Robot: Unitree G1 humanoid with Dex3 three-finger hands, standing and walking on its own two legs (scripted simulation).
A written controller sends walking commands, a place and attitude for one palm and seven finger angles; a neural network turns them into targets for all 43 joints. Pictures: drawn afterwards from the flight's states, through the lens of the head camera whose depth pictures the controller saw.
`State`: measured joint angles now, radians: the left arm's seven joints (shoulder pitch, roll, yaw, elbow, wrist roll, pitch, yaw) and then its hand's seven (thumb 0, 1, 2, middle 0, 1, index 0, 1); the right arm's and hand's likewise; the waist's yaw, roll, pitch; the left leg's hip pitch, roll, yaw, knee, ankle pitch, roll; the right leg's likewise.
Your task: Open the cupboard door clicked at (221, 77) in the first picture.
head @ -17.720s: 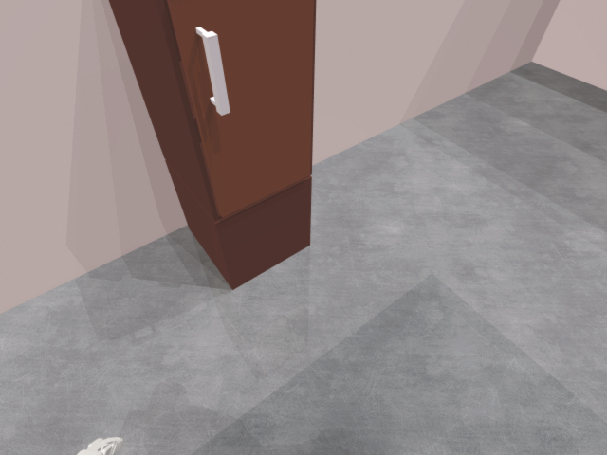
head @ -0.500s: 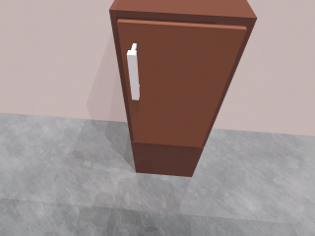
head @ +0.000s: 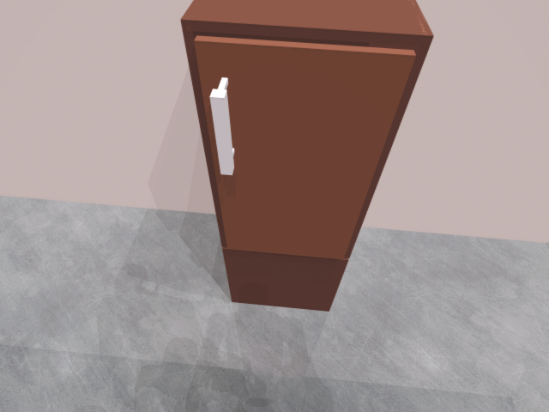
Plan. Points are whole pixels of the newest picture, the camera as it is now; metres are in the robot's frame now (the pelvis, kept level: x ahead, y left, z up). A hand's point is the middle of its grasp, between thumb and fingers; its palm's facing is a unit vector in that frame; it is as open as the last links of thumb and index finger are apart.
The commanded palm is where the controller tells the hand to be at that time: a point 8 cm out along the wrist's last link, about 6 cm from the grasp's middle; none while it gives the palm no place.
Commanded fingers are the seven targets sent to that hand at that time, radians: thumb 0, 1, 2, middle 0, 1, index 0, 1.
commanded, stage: come to a stop and stand still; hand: left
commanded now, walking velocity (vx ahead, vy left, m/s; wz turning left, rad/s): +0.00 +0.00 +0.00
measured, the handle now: (225, 128) +0.55 +0.13 +0.10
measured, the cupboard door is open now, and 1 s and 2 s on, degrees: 0 0 0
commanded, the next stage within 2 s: look again from close up in 0.20 s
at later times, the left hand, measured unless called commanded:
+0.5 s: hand out of the picture -0.01 +0.15 -0.18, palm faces +0.03 -0.98 -0.18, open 7.3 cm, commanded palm none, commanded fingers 0.00 0.90 0.90 -0.20 -0.30 -0.20 -0.30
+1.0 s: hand out of the picture +0.03 +0.17 -0.14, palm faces +0.18 -0.96 -0.23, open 7.2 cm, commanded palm +0.09 +0.21 -0.06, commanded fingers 0.00 0.78 0.85 -0.21 -0.38 -0.21 -0.38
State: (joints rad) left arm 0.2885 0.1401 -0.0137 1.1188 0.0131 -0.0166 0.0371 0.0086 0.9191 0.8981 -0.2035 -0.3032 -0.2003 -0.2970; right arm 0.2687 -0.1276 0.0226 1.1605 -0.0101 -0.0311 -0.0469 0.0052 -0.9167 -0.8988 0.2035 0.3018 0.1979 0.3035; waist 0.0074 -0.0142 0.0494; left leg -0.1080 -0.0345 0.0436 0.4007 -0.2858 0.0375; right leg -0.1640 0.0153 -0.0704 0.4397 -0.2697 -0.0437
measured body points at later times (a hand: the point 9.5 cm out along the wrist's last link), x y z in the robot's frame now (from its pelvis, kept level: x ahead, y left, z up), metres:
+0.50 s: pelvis -0.01 -0.01 +0.00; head +0.01 -0.01 +0.45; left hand -0.01 +0.20 -0.16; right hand -0.01 -0.23 -0.16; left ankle -0.04 +0.09 -0.74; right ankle -0.02 -0.09 -0.74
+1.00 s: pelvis -0.01 -0.02 +0.00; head +0.01 -0.02 +0.45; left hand +0.02 +0.22 -0.12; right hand +0.01 -0.24 -0.15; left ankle -0.04 +0.09 -0.74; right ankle -0.02 -0.09 -0.74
